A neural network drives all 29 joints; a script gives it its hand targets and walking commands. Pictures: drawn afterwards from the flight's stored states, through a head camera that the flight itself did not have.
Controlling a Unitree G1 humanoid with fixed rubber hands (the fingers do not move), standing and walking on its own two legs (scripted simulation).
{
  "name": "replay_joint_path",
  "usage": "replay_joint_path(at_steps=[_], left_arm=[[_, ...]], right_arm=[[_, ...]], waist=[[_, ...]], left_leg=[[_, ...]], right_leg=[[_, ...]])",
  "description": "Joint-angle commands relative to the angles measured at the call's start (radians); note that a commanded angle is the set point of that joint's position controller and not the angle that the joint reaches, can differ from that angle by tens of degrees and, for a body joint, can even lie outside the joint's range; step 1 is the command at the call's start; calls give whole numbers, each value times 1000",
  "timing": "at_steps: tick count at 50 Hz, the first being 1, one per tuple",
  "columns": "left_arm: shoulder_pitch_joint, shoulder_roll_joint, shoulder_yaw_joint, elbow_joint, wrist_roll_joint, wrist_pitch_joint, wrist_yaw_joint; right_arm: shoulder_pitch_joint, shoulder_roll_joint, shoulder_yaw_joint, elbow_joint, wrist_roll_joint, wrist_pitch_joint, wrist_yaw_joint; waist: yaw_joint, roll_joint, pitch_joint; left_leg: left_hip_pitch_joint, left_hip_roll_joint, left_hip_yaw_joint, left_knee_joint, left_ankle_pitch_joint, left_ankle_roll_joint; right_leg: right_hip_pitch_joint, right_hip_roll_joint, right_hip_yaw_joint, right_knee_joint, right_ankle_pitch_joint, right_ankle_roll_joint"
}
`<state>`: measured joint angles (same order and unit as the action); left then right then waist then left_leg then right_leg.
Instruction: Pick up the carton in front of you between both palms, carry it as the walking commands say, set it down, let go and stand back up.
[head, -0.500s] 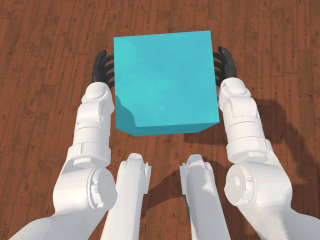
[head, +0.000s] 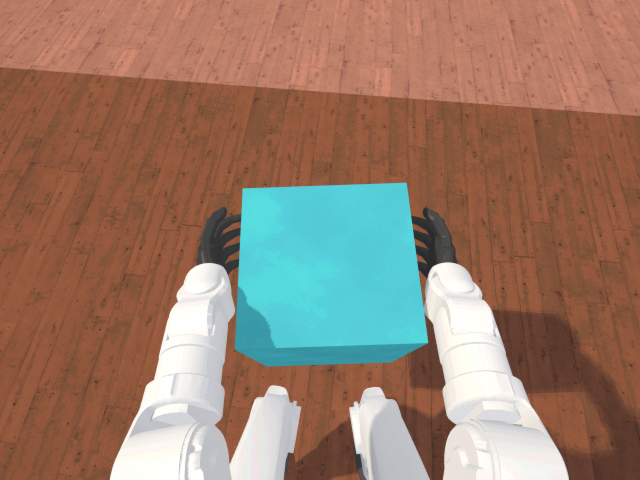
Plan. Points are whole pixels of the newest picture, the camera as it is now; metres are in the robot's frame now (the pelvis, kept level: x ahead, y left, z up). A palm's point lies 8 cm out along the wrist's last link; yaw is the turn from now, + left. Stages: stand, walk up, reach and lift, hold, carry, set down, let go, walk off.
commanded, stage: reach and lift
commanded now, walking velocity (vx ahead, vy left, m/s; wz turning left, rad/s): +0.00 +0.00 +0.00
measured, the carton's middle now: (327, 287) +0.39 +0.00 -0.11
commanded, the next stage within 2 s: hold in 1.72 s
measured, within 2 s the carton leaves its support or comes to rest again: neither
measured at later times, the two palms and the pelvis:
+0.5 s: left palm (167, 241) +0.36 +0.15 +0.11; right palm (493, 247) +0.36 -0.15 +0.11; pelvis +0.05 +0.00 +0.13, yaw +0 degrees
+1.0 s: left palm (125, 226) +0.34 +0.15 +0.18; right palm (541, 237) +0.33 -0.15 +0.18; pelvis +0.04 +0.00 +0.16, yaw +0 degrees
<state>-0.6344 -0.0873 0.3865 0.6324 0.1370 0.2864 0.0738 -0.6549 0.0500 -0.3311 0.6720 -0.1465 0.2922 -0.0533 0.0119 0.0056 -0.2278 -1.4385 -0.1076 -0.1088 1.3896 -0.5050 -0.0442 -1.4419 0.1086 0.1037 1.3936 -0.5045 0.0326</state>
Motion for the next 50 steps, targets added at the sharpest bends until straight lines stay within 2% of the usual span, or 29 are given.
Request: replay_joint_path(at_steps=[1, 11, 18, 24, 31, 35, 42, 50], left_arm=[[-515, -1053, -583, 41, -100, -6, -229], [-324, -1052, -602, 25, -72, -26, -234], [-202, -1057, -640, -13, -68, -6, -240], [-114, -1058, -684, -73, -79, 59, -254], [-43, -1050, -736, -191, -100, 180, -276], [-19, -1040, -725, -234, -101, 252, -286], [-98, -1025, -620, -187, -57, 305, -308], [-217, -1063, -642, -203, -71, 298, -319]], right_arm=[[-521, 1071, 543, -9, 109, -24, 213], [-336, 1068, 565, -38, 85, -45, 214], [-216, 1066, 600, -84, 83, -24, 221], [-132, 1067, 641, -151, 101, 44, 236], [-52, 1072, 691, -263, 127, 167, 256], [-37, 1055, 683, -311, 124, 241, 264], [-108, 1034, 572, -264, 79, 297, 284], [-230, 1073, 600, -283, 92, 290, 299]], waist=[[-1, -14, -658], [-7, -10, -520], [-10, -6, -419], [-10, -5, -316], [-12, -5, -183], [-11, 2, -74], [-16, -1, 76], [-14, -2, -11]], left_leg=[[460, -59, 98, -234, 242, 12], [707, -34, 47, -458, 337, 26], [907, -15, 20, -621, 441, 29], [1071, 3, 10, -759, 518, 27], [1239, 17, 17, -902, 564, 26], [1297, 20, 18, -972, 524, 27], [1271, 29, 29, -1013, 321, 37], [1301, 29, 37, -998, 314, 39]], right_leg=[[512, 55, -83, -245, 254, -11], [752, 29, -39, -462, 346, -21], [938, 13, -19, -621, 442, -26], [1104, -1, -10, -763, 517, -26], [1270, -17, -10, -909, 568, -18], [1312, -22, -16, -979, 520, -18], [1288, -27, -30, -1019, 317, -32], [1318, -28, -37, -1001, 308, -32]])
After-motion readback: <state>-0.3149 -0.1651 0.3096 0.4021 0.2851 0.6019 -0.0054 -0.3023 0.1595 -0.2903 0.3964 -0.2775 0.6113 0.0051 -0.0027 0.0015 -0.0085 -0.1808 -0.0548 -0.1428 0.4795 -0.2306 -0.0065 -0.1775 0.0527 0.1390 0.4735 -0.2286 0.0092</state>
